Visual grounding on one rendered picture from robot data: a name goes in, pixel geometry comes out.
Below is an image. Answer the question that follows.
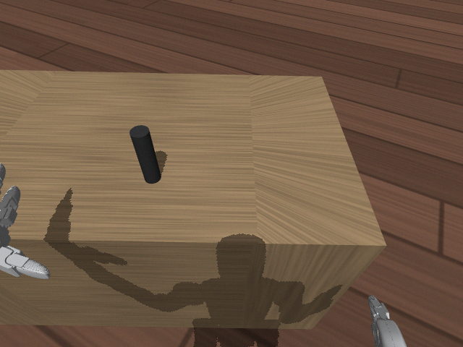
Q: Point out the can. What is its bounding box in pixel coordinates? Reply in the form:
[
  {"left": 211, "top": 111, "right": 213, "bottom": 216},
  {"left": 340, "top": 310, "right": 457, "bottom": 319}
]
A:
[{"left": 129, "top": 125, "right": 161, "bottom": 184}]

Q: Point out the right robot hand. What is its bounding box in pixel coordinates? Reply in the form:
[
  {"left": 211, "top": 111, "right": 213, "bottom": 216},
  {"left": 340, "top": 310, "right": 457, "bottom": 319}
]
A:
[{"left": 368, "top": 295, "right": 407, "bottom": 347}]

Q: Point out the left robot hand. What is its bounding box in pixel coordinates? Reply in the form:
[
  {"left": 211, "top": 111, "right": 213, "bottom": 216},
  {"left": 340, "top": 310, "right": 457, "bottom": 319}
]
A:
[{"left": 0, "top": 163, "right": 50, "bottom": 279}]

